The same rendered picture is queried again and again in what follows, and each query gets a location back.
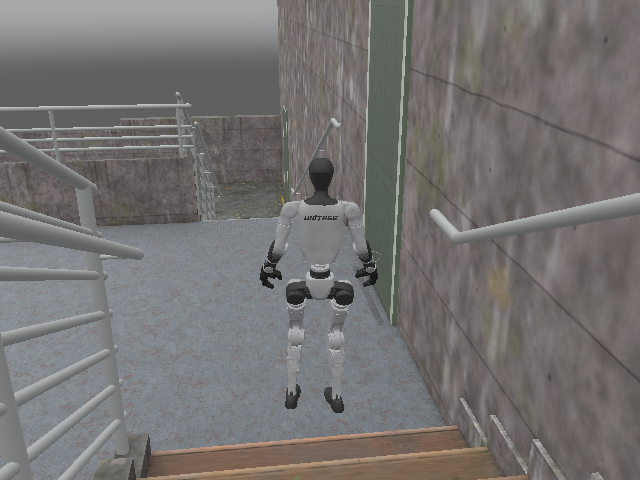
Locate left robot hand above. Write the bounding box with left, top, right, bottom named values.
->
left=259, top=266, right=282, bottom=289

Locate right robot upper arm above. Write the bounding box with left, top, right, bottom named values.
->
left=342, top=201, right=368, bottom=255

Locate right robot forearm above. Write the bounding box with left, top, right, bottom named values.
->
left=358, top=240, right=376, bottom=273

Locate robot left shin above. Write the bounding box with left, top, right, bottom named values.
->
left=286, top=328, right=302, bottom=396

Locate left robot thigh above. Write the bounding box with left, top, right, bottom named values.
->
left=286, top=279, right=306, bottom=347

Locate left robot upper arm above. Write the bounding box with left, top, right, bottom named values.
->
left=272, top=201, right=300, bottom=256

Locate right robot hand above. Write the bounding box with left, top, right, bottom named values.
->
left=355, top=268, right=378, bottom=287

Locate left robot forearm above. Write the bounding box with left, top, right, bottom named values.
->
left=263, top=240, right=282, bottom=273

